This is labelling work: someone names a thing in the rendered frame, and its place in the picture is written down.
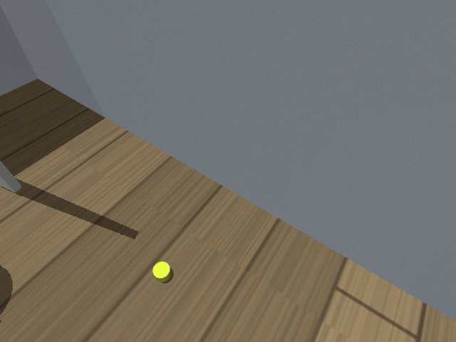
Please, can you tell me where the tin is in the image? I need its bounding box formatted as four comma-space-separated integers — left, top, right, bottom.
152, 261, 171, 282

